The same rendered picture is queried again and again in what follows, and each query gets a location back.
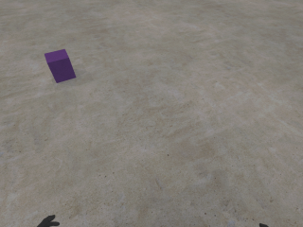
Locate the carton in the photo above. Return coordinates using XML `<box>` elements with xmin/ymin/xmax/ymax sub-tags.
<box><xmin>45</xmin><ymin>49</ymin><xmax>76</xmax><ymax>83</ymax></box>

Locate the robot left hand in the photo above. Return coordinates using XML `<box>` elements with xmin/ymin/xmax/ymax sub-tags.
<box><xmin>37</xmin><ymin>215</ymin><xmax>60</xmax><ymax>227</ymax></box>

